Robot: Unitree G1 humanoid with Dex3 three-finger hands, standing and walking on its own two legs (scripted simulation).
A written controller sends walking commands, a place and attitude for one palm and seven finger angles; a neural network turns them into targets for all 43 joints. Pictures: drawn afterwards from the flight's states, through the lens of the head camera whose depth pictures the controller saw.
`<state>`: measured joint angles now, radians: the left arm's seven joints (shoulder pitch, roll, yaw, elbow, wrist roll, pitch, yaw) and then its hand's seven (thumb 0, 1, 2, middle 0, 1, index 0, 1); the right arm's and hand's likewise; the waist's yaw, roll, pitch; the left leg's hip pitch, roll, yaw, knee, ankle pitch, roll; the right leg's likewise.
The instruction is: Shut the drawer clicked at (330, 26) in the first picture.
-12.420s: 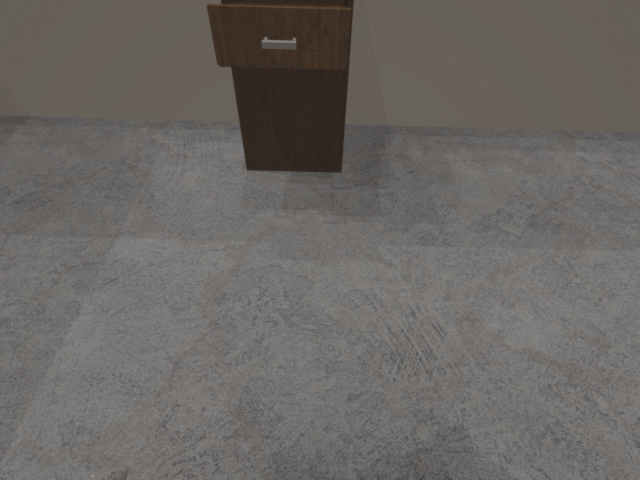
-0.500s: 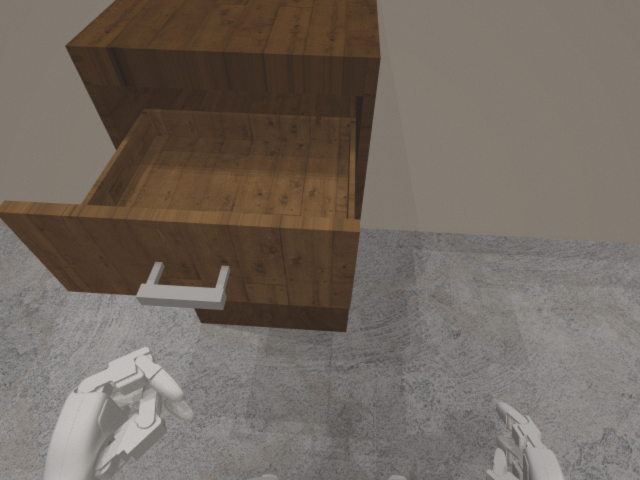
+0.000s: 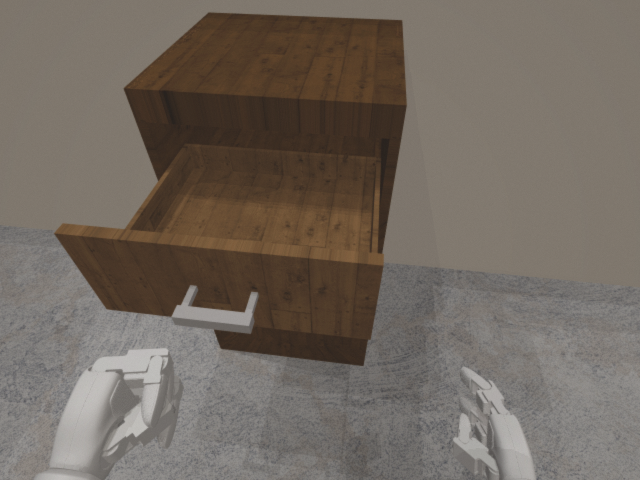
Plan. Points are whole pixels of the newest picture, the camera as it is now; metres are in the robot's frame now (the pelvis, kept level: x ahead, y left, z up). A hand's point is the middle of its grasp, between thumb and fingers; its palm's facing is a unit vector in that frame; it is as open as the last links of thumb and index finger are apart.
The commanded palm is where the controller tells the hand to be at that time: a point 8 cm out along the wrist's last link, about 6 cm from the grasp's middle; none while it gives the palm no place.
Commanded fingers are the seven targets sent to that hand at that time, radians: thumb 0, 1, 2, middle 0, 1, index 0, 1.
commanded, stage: raise the hand and make a fist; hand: left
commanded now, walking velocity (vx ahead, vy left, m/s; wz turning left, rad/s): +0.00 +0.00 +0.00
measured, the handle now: (218, 307) +0.33 +0.19 +0.02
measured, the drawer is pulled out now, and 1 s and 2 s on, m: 0.29 0.29 0.29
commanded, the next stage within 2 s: bring the fist close to the handle in 0.42 s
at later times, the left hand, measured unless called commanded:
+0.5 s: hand (182, 408) +0.16 +0.15 +0.12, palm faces +0.02 -0.99 -0.11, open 3.3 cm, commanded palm +0.12 +0.21 +0.12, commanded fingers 0.00 0.90 0.90 -1.40 -1.60 -1.40 -1.60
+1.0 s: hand (197, 388) +0.20 +0.16 +0.08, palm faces +0.00 -1.00 -0.06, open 3.3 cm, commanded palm +0.17 +0.22 +0.07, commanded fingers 0.00 0.90 0.90 -1.40 -1.60 -1.40 -1.60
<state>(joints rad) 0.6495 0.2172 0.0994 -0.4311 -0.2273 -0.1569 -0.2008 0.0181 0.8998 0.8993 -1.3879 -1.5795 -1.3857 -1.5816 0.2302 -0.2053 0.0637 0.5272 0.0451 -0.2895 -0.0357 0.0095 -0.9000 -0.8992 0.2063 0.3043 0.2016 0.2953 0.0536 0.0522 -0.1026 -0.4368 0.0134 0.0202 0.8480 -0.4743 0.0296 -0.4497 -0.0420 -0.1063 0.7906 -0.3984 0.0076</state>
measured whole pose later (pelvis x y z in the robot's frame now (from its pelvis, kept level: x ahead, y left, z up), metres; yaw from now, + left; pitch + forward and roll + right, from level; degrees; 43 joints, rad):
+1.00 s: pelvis -0.01 -0.02 +0.00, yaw +0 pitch +5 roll -1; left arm 0.42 0.21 0.15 -0.10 -0.25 -0.27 -0.26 0.02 0.90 0.90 -1.40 -1.59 -1.40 -1.60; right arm 0.24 -0.26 0.02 0.61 0.03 -0.34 -0.05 0.01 -0.90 -0.90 0.20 0.30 0.20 0.30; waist 0.02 0.04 -0.06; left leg -0.47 0.02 0.01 0.82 -0.44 0.00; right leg -0.50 -0.03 -0.11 0.79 -0.38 -0.02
